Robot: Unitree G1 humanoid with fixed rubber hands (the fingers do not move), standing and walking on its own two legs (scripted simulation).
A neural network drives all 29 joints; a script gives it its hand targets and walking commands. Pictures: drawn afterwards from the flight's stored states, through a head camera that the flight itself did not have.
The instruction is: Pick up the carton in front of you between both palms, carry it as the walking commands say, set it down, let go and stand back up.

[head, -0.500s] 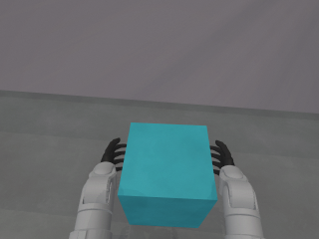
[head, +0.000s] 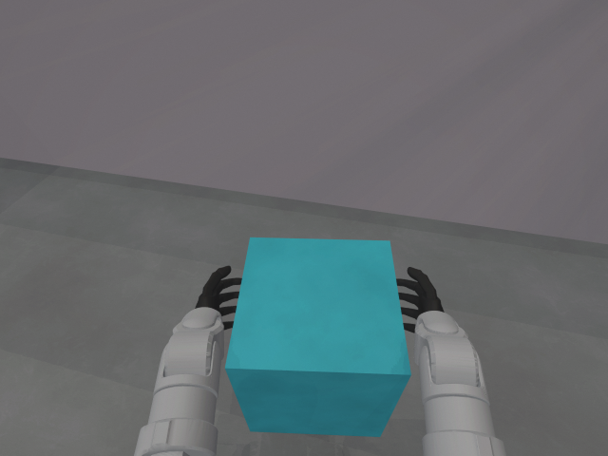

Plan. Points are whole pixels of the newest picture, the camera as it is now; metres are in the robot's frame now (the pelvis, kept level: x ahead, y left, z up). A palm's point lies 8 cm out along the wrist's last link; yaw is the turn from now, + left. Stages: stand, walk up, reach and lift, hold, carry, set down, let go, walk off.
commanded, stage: hold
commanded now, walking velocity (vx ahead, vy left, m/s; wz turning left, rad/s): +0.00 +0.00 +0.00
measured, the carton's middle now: (317, 340) +0.31 +0.00 -0.05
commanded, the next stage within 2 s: set down in 0.42 s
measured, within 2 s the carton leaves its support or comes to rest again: neither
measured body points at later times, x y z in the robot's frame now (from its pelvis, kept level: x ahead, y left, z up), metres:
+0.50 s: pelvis +0.01 -0.02 +0.00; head -0.03 -0.04 +0.45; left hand +0.31 +0.14 +0.04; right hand +0.32 -0.16 +0.03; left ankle -0.01 +0.14 -0.74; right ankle +0.07 -0.12 -0.74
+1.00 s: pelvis -0.01 +0.02 -0.04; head +0.19 -0.02 +0.36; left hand +0.38 +0.12 -0.12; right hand +0.36 -0.18 -0.13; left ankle -0.01 +0.14 -0.74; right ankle +0.07 -0.12 -0.74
